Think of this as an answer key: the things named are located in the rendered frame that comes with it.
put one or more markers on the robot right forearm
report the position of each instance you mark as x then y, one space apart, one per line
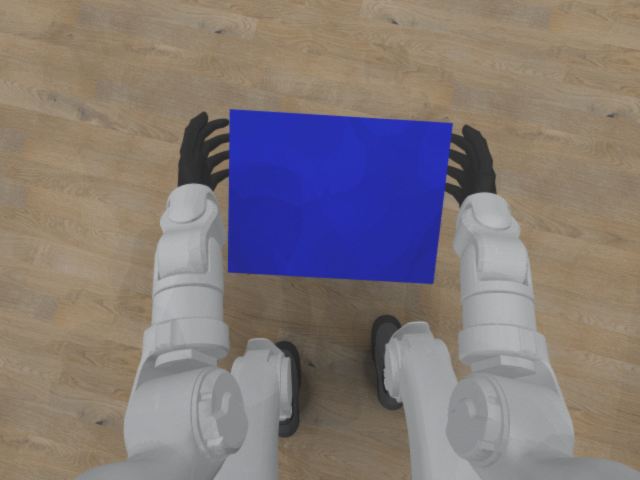
499 333

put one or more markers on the left robot hand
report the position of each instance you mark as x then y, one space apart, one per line
194 166

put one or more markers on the robot right foot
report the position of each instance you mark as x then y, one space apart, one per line
382 330

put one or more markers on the robot left forearm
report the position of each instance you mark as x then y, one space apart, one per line
187 330

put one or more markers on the carton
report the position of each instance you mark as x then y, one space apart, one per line
335 196

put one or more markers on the left robot upper arm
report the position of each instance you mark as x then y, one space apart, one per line
180 427

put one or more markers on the right robot upper arm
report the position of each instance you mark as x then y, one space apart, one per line
509 429

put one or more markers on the robot left shin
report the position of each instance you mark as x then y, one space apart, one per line
261 344

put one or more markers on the right robot hand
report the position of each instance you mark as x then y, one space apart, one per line
478 175

